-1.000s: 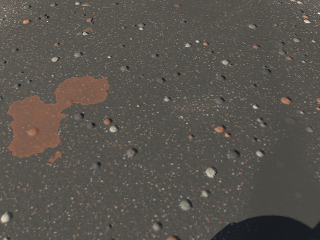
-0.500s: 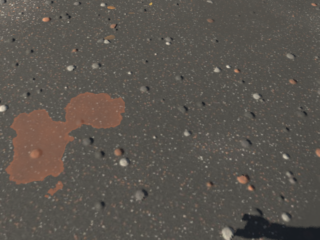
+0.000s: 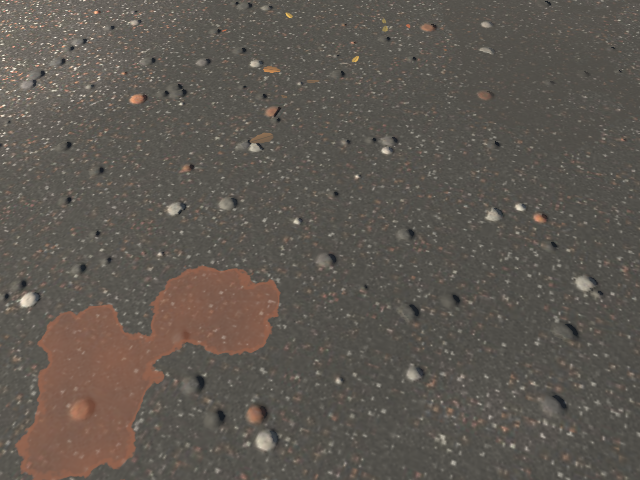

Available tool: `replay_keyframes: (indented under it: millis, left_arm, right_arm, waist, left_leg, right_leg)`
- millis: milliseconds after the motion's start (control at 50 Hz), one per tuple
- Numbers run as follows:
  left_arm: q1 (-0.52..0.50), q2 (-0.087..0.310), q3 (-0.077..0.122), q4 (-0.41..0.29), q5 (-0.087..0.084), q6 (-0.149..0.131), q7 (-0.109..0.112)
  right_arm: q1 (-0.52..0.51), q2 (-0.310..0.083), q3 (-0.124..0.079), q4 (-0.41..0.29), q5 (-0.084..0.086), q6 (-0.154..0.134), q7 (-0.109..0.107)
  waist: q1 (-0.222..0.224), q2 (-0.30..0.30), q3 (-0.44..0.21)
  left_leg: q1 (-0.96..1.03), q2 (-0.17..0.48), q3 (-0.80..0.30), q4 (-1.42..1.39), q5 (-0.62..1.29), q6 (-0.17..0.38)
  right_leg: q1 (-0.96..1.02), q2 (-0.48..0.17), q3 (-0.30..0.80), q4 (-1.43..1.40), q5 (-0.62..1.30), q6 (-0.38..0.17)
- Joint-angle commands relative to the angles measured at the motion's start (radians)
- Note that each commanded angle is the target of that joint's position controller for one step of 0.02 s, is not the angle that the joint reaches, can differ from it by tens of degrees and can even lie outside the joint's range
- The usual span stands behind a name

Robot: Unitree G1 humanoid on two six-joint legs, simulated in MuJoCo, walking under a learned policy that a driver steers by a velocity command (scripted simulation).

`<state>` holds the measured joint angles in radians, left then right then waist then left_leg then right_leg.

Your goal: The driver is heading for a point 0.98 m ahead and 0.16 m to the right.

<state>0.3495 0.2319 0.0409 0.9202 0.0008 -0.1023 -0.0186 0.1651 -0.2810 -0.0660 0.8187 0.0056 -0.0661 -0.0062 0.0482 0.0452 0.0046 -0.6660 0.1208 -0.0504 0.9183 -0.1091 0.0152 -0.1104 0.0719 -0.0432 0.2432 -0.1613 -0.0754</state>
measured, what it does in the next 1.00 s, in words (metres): walks ahead, turning right: left foot, then right foot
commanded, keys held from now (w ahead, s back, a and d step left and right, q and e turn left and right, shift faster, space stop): w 0.18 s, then w+e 0.76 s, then w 0.04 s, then w+q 0.02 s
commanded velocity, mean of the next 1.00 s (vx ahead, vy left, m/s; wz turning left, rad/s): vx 0.50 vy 0.00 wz -0.34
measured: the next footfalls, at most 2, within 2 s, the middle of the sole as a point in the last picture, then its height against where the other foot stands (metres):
left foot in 0.28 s outside the picture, level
right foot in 0.82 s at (435, 443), level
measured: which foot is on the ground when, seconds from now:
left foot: up 0.00-0.26, down 0.28-0.84, up 0.86-1.00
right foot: down 0.00-0.30, up 0.32-0.80, down 0.82-1.00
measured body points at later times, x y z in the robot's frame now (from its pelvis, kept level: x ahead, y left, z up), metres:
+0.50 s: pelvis +0.28 +0.06 -0.01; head +0.30 +0.06 +0.44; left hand +0.40 +0.33 -0.13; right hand +0.34 -0.22 -0.13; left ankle +0.31 +0.14 -0.75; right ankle +0.29 -0.11 -0.66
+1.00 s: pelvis +0.54 -0.06 -0.01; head +0.57 -0.08 +0.44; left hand +0.74 +0.16 -0.12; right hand +0.56 -0.37 -0.12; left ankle +0.58 +0.11 -0.66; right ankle +0.55 -0.13 -0.75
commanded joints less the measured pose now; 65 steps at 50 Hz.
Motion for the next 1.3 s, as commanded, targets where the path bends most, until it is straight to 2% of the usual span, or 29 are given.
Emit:
replay_keyframes:
  millis: [20, 180, 220, 260, 280, 300, 320, 340, 360, 380, 420, 460, 500, 620, 720, 780, 800, 820, 840, 860, 880, 900, 920, 940, 960, 1020, 1160, 1240, 1300]
  left_arm:
    - [-0.001, 0.162, 0.032, -0.044, -0.007, -0.005, 0.016]
    - [0.111, 0.177, 0.036, 0.017, -0.015, 0.03, 0.028]
    - [0.102, 0.188, 0.041, 0.019, -0.019, 0.038, 0.034]
    - [0.055, 0.206, 0.045, 0.006, -0.018, 0.046, 0.035]
    - [0.029, 0.187, 0.035, -0.014, -0.01, 0.044, 0.034]
    - [0.107, 0.089, 0.007, -0.043, 0.0, 0.03, 0.029]
    - [0.172, 0.056, -0.007, -0.022, -0.02, 0.01, 0.022]
    - [0.084, 0.174, 0.027, -0.034, -0.049, 0.002, 0.021]
    - [0.003, 0.185, 0.033, -0.062, -0.055, 0.002, 0.024]
    - [-0.035, 0.166, 0.035, -0.068, -0.044, 0.008, 0.029]
    - [0.009, 0.121, 0.041, -0.06, -0.033, 0.038, 0.033]
    - [0.017, 0.082, 0.039, -0.069, -0.035, 0.062, 0.033]
    - [-0.026, 0.092, 0.046, -0.095, -0.03, 0.075, 0.037]
    - [-0.211, 0.066, 0.034, -0.163, -0.02, 0.058, 0.0]
    - [-0.341, 0.071, 0.027, -0.247, -0.022, 0.059, -0.032]
    - [-0.268, 0.12, 0.052, -0.263, -0.023, 0.066, -0.04]
    - [-0.155, 0.158, 0.074, -0.24, -0.027, 0.068, -0.038]
    - [0.014, 0.221, 0.11, -0.197, -0.029, 0.07, -0.024]
    - [0.111, 0.333, 0.141, -0.176, -0.029, 0.079, -0.001]
    - [0.067, 0.374, 0.135, -0.212, -0.022, 0.06, -0.009]
    - [0.077, 0.271, 0.105, -0.216, -0.015, 0.048, -0.016]
    - [0.039, 0.228, 0.093, -0.213, -0.016, 0.038, -0.016]
    - [-0.033, 0.2, 0.084, -0.225, -0.021, 0.035, -0.014]
    - [-0.092, 0.164, 0.071, -0.243, -0.015, 0.035, -0.011]
    - [-0.121, 0.155, 0.065, -0.259, -0.001, 0.033, -0.006]
    - [-0.11, 0.163, 0.064, -0.247, -0.003, 0.023, 0.008]
    - [-0.037, 0.19, 0.061, -0.188, 0.0, 0.011, 0.019]
    - [-0.006, 0.194, 0.065, -0.144, -0.002, 0.018, 0.02]
    - [-0.03, 0.212, 0.072, -0.138, -0.006, 0.035, 0.032]
  right_arm:
    - [-0.06, -0.033, -0.007, -0.07, 0.0, -0.013, 0.004]
    - [-0.279, -0.019, 0.009, -0.152, 0.015, -0.038, 0.047]
    - [-0.258, -0.044, 0.001, -0.158, 0.013, -0.046, 0.054]
    - [-0.078, -0.106, -0.029, -0.112, 0.01, -0.052, 0.046]
    - [0.111, -0.159, -0.051, -0.063, -0.001, -0.053, 0.035]
    - [0.266, -0.257, -0.076, -0.038, -0.026, -0.049, 0.022]
    - [0.283, -0.207, -0.06, -0.024, -0.013, -0.04, 0.024]
    - [0.222, -0.132, -0.038, -0.032, -0.004, -0.036, 0.019]
    - [0.146, -0.099, -0.027, -0.039, 0.0, -0.035, 0.015]
    - [0.081, -0.071, -0.018, -0.036, -0.003, -0.039, 0.018]
    - [0.013, -0.047, -0.013, -0.028, -0.018, -0.052, 0.025]
    - [-0.005, -0.058, -0.02, -0.012, -0.018, -0.061, 0.026]
    - [-0.002, -0.076, -0.027, 0.002, -0.023, -0.065, 0.018]
    - [0.062, -0.124, -0.038, 0.031, -0.016, -0.049, -0.007]
    - [0.141, -0.161, -0.052, 0.059, 0.007, -0.011, -0.011]
    - [0.109, -0.2, -0.062, 0.046, 0.018, 0.011, -0.018]
    - [0.092, -0.207, -0.063, 0.041, 0.021, 0.02, -0.02]
    - [0.083, -0.196, -0.056, 0.035, 0.022, 0.021, -0.022]
    - [0.118, -0.108, -0.029, -0.001, -0.012, 0.008, -0.02]
    - [0.153, -0.031, 0.004, -0.047, -0.012, -0.034, -0.006]
    - [0.028, -0.123, -0.017, -0.066, 0.029, -0.067, 0.01]
    - [-0.016, -0.127, -0.016, -0.081, 0.045, -0.084, 0.016]
    - [-0.013, -0.117, -0.016, -0.068, 0.023, -0.089, 0.008]
    - [-0.005, -0.129, -0.026, -0.057, 0.0, -0.081, 0.002]
    - [0.023, -0.133, -0.03, -0.052, -0.001, -0.066, 0.005]
    - [0.044, -0.089, -0.021, -0.037, -0.009, -0.033, 0.008]
    - [-0.145, -0.057, 0.006, -0.081, 0.013, -0.03, 0.027]
    - [-0.201, -0.069, 0.007, -0.116, 0.021, -0.033, 0.05]
    - [-0.168, -0.084, 0.002, -0.129, 0.017, -0.035, 0.069]
  waist:
    - [-0.012, -0.107, 0.017]
    - [0.041, -0.106, 0.085]
    - [0.006, -0.121, 0.066]
    - [-0.102, -0.143, -0.052]
    - [-0.185, -0.131, -0.182]
    - [-0.185, 0.054, -0.362]
    - [-0.166, 0.214, -0.485]
    - [-0.174, 0.118, -0.318]
    - [-0.151, 0.073, -0.178]
    - [-0.117, 0.014, -0.09]
    - [-0.051, 0.059, -0.026]
    - [-0.025, 0.048, 0.002]
    - [-0.021, 0.026, 0.026]
    - [-0.082, -0.014, 0.061]
    - [-0.121, -0.014, 0.097]
    - [-0.051, 0.04, 0.016]
    - [0.017, 0.042, -0.047]
    - [0.104, 0.011, -0.134]
    - [0.094, -0.178, -0.218]
    - [0.013, -0.298, -0.354]
    - [0.079, -0.161, -0.322]
    - [0.061, -0.14, -0.198]
    - [0.011, -0.051, -0.127]
    - [-0.026, -0.046, -0.081]
    - [-0.056, -0.081, -0.074]
    - [-0.071, -0.074, -0.058]
    - [0.021, -0.111, 0.023]
    - [0.04, -0.103, 0.07]
    - [0.005, -0.118, 0.044]
  left_leg:
    - [-0.041, -0.002, 0.017, -0.152, 0.156, -0.015]
    - [-0.06, -0.057, 0.051, -0.401, 0.147, 0.024]
    - [0.018, -0.081, 0.052, -0.434, 0.076, 0.046]
    - [0.308, -0.138, 0.092, -0.469, 0.066, 0.085]
    - [0.622, -0.072, 0.033, -0.419, 0.121, 0.13]
    - [1.058, 0.198, -0.322, -0.401, 0.087, 0.247]
    - [1.163, 0.332, -0.654, -0.537, -0.039, 0.332]
    - [1.027, 0.285, -0.538, -0.579, -0.135, 0.272]
    - [0.861, 0.248, -0.386, -0.614, -0.13, 0.226]
    - [0.704, 0.207, -0.287, -0.666, -0.094, 0.201]
    - [0.521, 0.157, -0.149, -0.749, -0.048, 0.18]
    - [0.456, 0.15, -0.057, -0.793, 0.018, 0.189]
    - [0.453, 0.146, 0.017, -0.81, 0.07, 0.187]
    - [0.541, 0.116, 0.19, -0.81, 0.156, 0.152]
    - [0.743, 0.179, 0.229, -0.73, 0.269, 0.134]
    - [0.789, 0.181, 0.271, -0.531, 0.718, 0.099]
    - [0.764, 0.16, 0.291, -0.367, 0.819, 0.081]
    - [0.639, 0.116, 0.312, -0.132, 0.73, 0.041]
    - [0.29, 0.031, 0.313, 0.219, 0.186, -0.015]
    - [-0.023, -0.172, 0.088, 0.48, -0.499, -0.049]
    - [-0.142, -0.116, -0.045, 0.514, -0.448, -0.022]
    - [-0.177, -0.073, -0.032, 0.456, -0.361, 0.005]
    - [-0.118, -0.029, -0.031, 0.359, -0.29, 0.009]
    - [-0.049, -0.003, -0.028, 0.283, -0.244, 0.003]
    - [0.019, 0.013, -0.032, 0.256, -0.22, -0.007]
    - [0.054, 0.02, 0.007, 0.128, -0.131, -0.045]
    - [0.052, -0.012, 0.047, -0.267, 0.266, -0.029]
    - [-0.032, -0.037, 0.033, -0.345, 0.199, 0.015]
    - [0.006, -0.077, 0.061, -0.367, 0.064, 0.061]
  right_leg:
    - [0.024, -0.245, 0.137, -0.116, 0.302, -0.108]
    - [0.216, -0.316, 0.135, -0.051, 0.342, -0.107]
    - [0.24, -0.33, 0.158, 0.012, 0.469, -0.095]
    - [0.2, -0.289, 0.142, 0.201, 0.739, -0.068]
    - [0.04, -0.24, 0.119, 0.411, 0.653, -0.038]
    - [-0.342, -0.101, 0.061, 0.794, 0.219, 0.025]
    - [-0.537, -0.021, 0.153, 1.014, -0.427, 0.042]
    - [-0.621, -0.088, 0.194, 1.09, -0.393, 0.036]
    - [-0.638, -0.137, 0.157, 1.067, -0.299, 0.033]
    - [-0.6, -0.172, 0.142, 1.011, -0.227, 0.038]
    - [-0.487, -0.217, 0.147, 0.952, -0.146, 0.042]
    - [-0.48, -0.23, 0.143, 0.924, -0.114, 0.053]
    - [-0.538, -0.234, 0.155, 0.874, -0.032, 0.063]
    - [-0.554, -0.208, 0.075, 0.542, 0.236, 0.059]
    - [-0.618, -0.18, 0.012, 0.415, 0.121, 0.021]
    - [-0.449, -0.089, -0.071, 0.404, -0.034, -0.034]
    - [-0.299, -0.042, -0.093, 0.374, -0.041, -0.063]
    - [-0.033, -0.009, -0.069, 0.302, 0.029, -0.104]
    - [0.285, -0.223, 0.294, 0.28, 0.013, -0.2]
    - [0.497, -0.419, 0.868, 0.103, -0.114, -0.384]
    - [0.499, -0.401, 0.806, 0.046, -0.119, -0.325]
    - [0.383, -0.367, 0.646, 0.054, -0.054, -0.282]
    - [0.231, -0.318, 0.529, 0.055, 0.036, -0.242]
    - [0.108, -0.287, 0.451, 0.034, 0.127, -0.223]
    - [0.024, -0.281, 0.423, 0.015, 0.199, -0.229]
    - [-0.06, -0.252, 0.292, -0.03, 0.333, -0.218]
    - [-0.024, -0.231, 0.126, -0.098, 0.195, -0.134]
    - [0.137, -0.297, 0.1, -0.071, 0.228, -0.118]
    - [0.226, -0.322, 0.059, 0.028, 0.49, -0.082]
